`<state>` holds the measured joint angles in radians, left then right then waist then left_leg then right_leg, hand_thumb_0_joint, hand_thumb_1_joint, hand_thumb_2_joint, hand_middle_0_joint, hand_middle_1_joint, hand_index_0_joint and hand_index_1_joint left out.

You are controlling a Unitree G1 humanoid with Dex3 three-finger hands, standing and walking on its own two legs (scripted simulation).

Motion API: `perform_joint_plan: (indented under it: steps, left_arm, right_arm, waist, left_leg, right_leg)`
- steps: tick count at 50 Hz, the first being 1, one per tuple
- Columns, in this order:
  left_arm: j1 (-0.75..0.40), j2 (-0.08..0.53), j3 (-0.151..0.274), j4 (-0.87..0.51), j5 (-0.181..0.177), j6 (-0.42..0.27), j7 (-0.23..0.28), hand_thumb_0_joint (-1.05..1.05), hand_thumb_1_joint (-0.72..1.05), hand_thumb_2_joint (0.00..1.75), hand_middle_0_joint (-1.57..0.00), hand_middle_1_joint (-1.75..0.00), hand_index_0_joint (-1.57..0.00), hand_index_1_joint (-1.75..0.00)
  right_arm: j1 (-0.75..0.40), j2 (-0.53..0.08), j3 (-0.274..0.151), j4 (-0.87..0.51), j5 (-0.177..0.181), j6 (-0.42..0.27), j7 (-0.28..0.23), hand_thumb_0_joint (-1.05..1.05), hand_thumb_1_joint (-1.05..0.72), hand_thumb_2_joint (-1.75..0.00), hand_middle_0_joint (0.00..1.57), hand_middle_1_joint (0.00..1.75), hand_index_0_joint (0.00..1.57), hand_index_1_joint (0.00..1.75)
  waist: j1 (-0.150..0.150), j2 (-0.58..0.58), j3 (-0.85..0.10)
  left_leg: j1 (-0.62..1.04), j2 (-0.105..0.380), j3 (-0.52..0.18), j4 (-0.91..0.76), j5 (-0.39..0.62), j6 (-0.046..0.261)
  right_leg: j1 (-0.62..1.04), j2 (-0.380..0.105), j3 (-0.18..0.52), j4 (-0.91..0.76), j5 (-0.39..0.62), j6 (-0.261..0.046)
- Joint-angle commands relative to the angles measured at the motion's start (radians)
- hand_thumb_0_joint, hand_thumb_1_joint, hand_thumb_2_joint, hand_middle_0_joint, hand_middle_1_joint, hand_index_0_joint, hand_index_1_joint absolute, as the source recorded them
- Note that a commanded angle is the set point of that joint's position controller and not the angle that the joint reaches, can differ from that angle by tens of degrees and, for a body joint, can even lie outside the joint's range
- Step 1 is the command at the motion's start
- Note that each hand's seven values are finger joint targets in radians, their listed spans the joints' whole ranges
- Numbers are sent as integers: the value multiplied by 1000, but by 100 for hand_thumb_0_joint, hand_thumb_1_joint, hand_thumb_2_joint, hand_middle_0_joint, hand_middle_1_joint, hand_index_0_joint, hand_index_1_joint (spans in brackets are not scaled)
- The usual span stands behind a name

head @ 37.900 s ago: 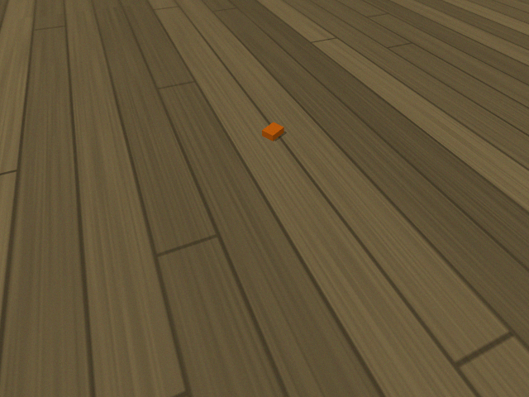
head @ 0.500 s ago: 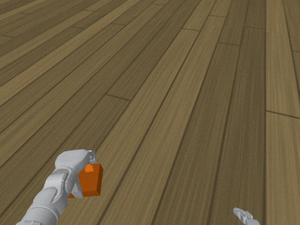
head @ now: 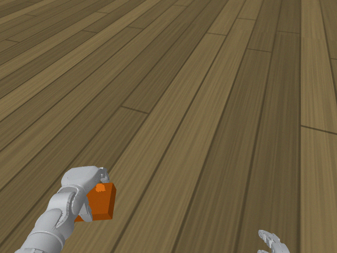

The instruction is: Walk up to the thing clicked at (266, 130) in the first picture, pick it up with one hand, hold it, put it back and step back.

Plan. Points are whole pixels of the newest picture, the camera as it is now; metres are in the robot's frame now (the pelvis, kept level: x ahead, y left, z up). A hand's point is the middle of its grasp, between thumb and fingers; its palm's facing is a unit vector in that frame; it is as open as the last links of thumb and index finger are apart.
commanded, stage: hold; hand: left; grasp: from above
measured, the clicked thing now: (92, 201) +0.29 +0.23 -0.09
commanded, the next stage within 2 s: crouch in 0.34 s
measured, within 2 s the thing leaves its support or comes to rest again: neither
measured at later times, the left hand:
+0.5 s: hand (87, 189) +0.30 +0.23 -0.03, palm faces -0.44 -0.06 -0.89, open 10.9 cm
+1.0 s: hand (96, 204) +0.33 +0.26 -0.19, palm faces -0.42 +0.06 -0.91, open 10.9 cm
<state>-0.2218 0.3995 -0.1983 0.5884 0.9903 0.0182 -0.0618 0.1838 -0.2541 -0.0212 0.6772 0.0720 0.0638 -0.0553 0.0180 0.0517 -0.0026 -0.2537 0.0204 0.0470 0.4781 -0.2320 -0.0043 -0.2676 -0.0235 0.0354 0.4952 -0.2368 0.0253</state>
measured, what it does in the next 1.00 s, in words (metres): lowers itself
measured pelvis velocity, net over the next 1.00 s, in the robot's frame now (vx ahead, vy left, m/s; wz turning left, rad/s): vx -0.03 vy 0.00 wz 0.03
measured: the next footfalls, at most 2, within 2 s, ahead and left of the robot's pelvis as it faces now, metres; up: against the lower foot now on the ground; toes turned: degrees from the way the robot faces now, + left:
none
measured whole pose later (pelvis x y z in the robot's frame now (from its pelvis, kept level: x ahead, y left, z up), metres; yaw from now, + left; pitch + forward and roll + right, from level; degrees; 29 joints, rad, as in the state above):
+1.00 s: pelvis -0.03 +0.00 -0.09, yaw +2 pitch +20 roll -2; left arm -0.56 0.45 -0.12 1.12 1.20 -0.12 0.31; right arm 0.21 -0.29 -0.07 0.70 0.00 0.07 0.00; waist -0.06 0.01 -0.13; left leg -1.04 0.03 -0.02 1.16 -0.47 -0.01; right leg -1.01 -0.01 -0.01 1.13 -0.46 0.03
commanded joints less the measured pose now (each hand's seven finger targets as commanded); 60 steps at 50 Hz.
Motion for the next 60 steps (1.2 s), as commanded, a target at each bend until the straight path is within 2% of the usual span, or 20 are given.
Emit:
perform_joint_plan:
  steps: [1, 17, 20, 22, 23, 26, 27, 31, 35, 37, 39, 41, 45, 46, 48, 50, 53, 55, 58, 60]
  left_arm:
    - [-333, 209, 100, -197, 0, -8, 35, 0, 76, 69, -102, -72, -106, -67]
    - [-403, 217, 107, -195, 13, -6, 82, 0, 77, 77, -106, -70, -109, -67]
    - [-368, 198, 88, -144, 10, 2, 70, 0, 76, 76, -106, -69, -109, -66]
    - [-331, 210, 101, -130, 9, 3, 58, 0, 80, 67, -103, -74, -110, -67]
    - [-362, 215, 97, -159, 4, -1, 50, 0, 72, 67, -95, -70, -102, -65]
    - [-295, 208, 101, -112, 6, -12, 40, 0, 72, 72, -101, -68, -104, -66]
    - [-291, 201, 98, -94, 7, -20, 41, 0, 73, 73, -102, -68, -105, -65]
    - [-274, 200, 114, -32, 27, -61, 76, 0, 72, 71, -102, -67, -105, -64]
    - [-379, 219, 141, 68, 67, -111, 171, 0, 68, 71, -99, -67, -101, -64]
    - [-464, 248, 157, 68, 97, -132, 227, 0, 70, 69, -99, -68, -103, -64]
    - [-513, 223, 136, 131, 134, -144, 281, 0, 70, 74, -101, -70, -104, -68]
    - [-550, 235, 143, 170, 172, -154, 335, 0, 69, 75, -101, -70, -104, -68]
    - [-685, 237, 130, 316, 200, -149, 409, 0, 71, 75, -100, -75, -104, -71]
    - [-695, 258, 143, 350, 201, -144, 421, 0, 69, 74, -99, -74, -103, -71]
    - [-752, 278, 154, 389, 202, -134, 439, 0, 67, 74, -96, -77, -100, -72]
    - [-745, 252, 145, 462, 182, -117, 444, 0, 66, 72, -94, -76, -99, -71]
    - [-802, 327, 180, 472, 181, -106, 443, 0, 64, 74, -93, -76, -97, -72]
    - [-858, 322, 173, 464, 180, -103, 436, 0, 64, 76, -95, -75, -98, -72]
    - [-876, 409, 229, 473, 182, -97, 433, 0, 63, 73, -94, -75, -98, -71]
    - [-861, 418, 242, 506, 184, -100, 423, 0, 60, 74, -92, -75, -95, -71]
  right_arm:
    - [-88, -122, -44, -143, -4, -43, -11, 0, -89, -90, 20, 30, 20, 30]
    - [-58, -130, -59, -123, -12, -32, -4, 0, -89, -90, 20, 30, 20, 30]
    - [-53, -130, -60, -124, -8, -27, -2, 0, -90, -90, 20, 30, 20, 30]
    - [-52, -133, -63, -125, -6, -22, -2, 0, -92, -91, 20, 30, 20, 30]
    - [-52, -134, -63, -129, -5, -20, -2, 0, -87, -89, 20, 30, 20, 30]
    - [-57, -130, -58, -138, -6, -17, -3, 0, -88, -89, 20, 30, 20, 30]
    - [-50, -133, -58, -139, -7, -14, -3, 0, -88, -89, 20, 30, 20, 30]
    - [-42, -132, -55, -141, -12, -5, -4, 0, -88, -89, 20, 30, 20, 30]
    - [-18, -136, -60, -118, -34, 4, 4, 0, -88, -89, 20, 30, 20, 30]
    - [6, -145, -69, -96, -47, 4, 12, 0, -88, -89, 20, 30, 20, 30]
    - [31, -150, -79, -85, -58, 0, 21, 0, -89, -89, 20, 30, 20, 30]
    - [71, -156, -90, -74, -67, -2, 34, 0, -89, -89, 20, 30, 20, 30]
    - [103, -173, -96, -59, -77, -9, 44, 0, -89, -89, 20, 30, 20, 30]
    - [110, -176, -100, -56, -77, -12, 42, 0, -89, -89, 20, 30, 20, 30]
    - [129, -179, -100, -44, -83, -21, 41, 0, -89, -89, 20, 30, 20, 30]
    - [135, -180, -99, -37, -89, -38, 38, 0, -88, -89, 20, 30, 20, 30]
    - [157, -190, -106, -29, -95, -55, 30, 0, -89, -89, 20, 30, 20, 30]
    - [161, -189, -104, -25, -102, -66, 27, 0, -89, -89, 20, 30, 20, 30]
    - [165, -194, -103, -24, -107, -78, 24, 0, -89, -89, 20, 30, 20, 30]
    - [166, -196, -98, -25, -112, -83, 28, 0, -89, -89, 20, 30, 20, 30]
  waist:
    - [-4, -43, -228]
    - [-9, -10, -301]
    - [-11, -36, -271]
    - [-1, -42, -272]
    - [-10, -31, -285]
    - [1, -54, -235]
    - [-8, -68, -222]
    - [-18, -97, -171]
    - [-57, -88, -186]
    - [-62, -44, -273]
    - [-78, -38, -340]
    - [-79, -5, -423]
    - [-120, 7, -485]
    - [-115, -3, -495]
    - [-124, 13, -539]
    - [-128, 21, -549]
    - [-131, 63, -656]
    - [-155, 78, -678]
    - [-139, 101, -742]
    - [-155, 91, -734]
  left_leg:
    - [105, -33, -3, -60, 151, 21]
    - [156, -33, -3, -46, 262, 15]
    - [141, -31, -5, -49, 279, 18]
    - [139, -32, -3, -47, 293, 20]
    - [148, -33, -2, -48, 297, 20]
    - [120, -33, -4, -57, 263, 20]
    - [109, -34, -4, -56, 248, 22]
    - [63, -38, -7, -37, 208, 21]
    - [-35, -43, -7, 72, 155, 21]
    - [-87, -41, -6, 165, 153, 13]
    - [-167, -39, -11, 282, 136, 6]
    - [-249, -33, -15, 384, 123, 3]
    - [-444, -26, -25, 557, 56, 15]
    - [-494, -28, -25, 587, 23, 17]
    - [-573, -25, -33, 640, -12, 19]
    - [-653, -22, -47, 686, -56, 17]
    - [-717, -18, -64, 771, -78, 14]
    - [-801, -15, -76, 824, -135, 13]
    - [-861, -12, -89, 881, -191, 12]
    - [-926, -13, -96, 917, -238, 13]
  right_leg:
    - [40, 50, -30, -82, 118, -30]
    - [74, 46, -35, -72, 228, -32]
    - [72, 47, -38, -73, 249, -31]
    - [86, 45, -40, -73, 264, -31]
    - [84, 45, -37, -73, 269, -32]
    - [75, 46, -40, -81, 230, -34]
    - [66, 45, -39, -85, 218, -33]
    - [13, 41, -38, -71, 177, -33]
    - [-111, 35, -34, 16, 143, -30]
    - [-179, 35, -31, 103, 145, -32]
    - [-288, 33, -31, 205, 133, -32]
    - [-381, 38, -31, 301, 112, -38]
    - [-591, 44, -39, 459, 45, -40]
    - [-619, 44, -43, 486, 18, -39]
    - [-683, 49, -48, 548, -13, -43]
    - [-770, 51, -61, 617, -61, -49]
    - [-856, 51, -71, 717, -88, -56]
    - [-924, 49, -76, 783, -124, -57]
    - [-996, 44, -82, 857, -177, -61]
    - [-1047, 43, -84, 895, -217, -61]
